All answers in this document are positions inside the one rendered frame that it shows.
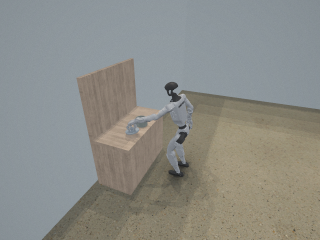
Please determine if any robot left forearm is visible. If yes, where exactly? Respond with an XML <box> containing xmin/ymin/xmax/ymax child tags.
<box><xmin>134</xmin><ymin>114</ymin><xmax>157</xmax><ymax>124</ymax></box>

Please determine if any left robot hand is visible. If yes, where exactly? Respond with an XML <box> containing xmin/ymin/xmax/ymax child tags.
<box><xmin>126</xmin><ymin>119</ymin><xmax>137</xmax><ymax>132</ymax></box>

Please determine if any lid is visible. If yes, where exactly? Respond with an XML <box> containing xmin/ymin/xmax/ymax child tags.
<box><xmin>125</xmin><ymin>127</ymin><xmax>139</xmax><ymax>135</ymax></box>

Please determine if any right robot hand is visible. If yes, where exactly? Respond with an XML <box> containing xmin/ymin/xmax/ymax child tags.
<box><xmin>186</xmin><ymin>120</ymin><xmax>193</xmax><ymax>130</ymax></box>

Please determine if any robot right upper arm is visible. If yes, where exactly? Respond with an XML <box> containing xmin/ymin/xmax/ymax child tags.
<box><xmin>178</xmin><ymin>94</ymin><xmax>194</xmax><ymax>112</ymax></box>

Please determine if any pot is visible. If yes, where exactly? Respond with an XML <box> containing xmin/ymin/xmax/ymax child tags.
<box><xmin>136</xmin><ymin>115</ymin><xmax>148</xmax><ymax>128</ymax></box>

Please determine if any robot left upper arm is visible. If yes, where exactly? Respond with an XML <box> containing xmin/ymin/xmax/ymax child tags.
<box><xmin>153</xmin><ymin>103</ymin><xmax>175</xmax><ymax>121</ymax></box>

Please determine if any humanoid robot head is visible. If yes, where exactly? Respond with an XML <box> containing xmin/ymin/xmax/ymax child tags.
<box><xmin>164</xmin><ymin>82</ymin><xmax>182</xmax><ymax>102</ymax></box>

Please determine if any robot right forearm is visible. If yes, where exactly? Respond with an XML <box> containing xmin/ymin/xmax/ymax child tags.
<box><xmin>187</xmin><ymin>109</ymin><xmax>194</xmax><ymax>121</ymax></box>

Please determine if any table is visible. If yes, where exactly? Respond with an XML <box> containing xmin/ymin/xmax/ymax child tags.
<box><xmin>76</xmin><ymin>58</ymin><xmax>163</xmax><ymax>195</ymax></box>

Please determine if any robot left shin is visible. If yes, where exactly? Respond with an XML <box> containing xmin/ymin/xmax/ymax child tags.
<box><xmin>166</xmin><ymin>153</ymin><xmax>180</xmax><ymax>174</ymax></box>

